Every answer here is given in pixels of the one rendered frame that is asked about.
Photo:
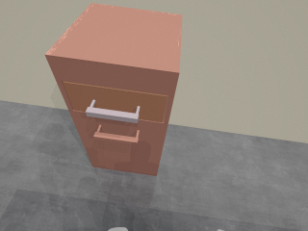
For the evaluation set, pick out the handle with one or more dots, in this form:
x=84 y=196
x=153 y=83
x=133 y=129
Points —
x=112 y=114
x=99 y=136

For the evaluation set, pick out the drawer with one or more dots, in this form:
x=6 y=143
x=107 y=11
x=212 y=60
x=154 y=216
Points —
x=152 y=105

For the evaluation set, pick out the cabinet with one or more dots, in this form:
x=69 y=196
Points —
x=127 y=49

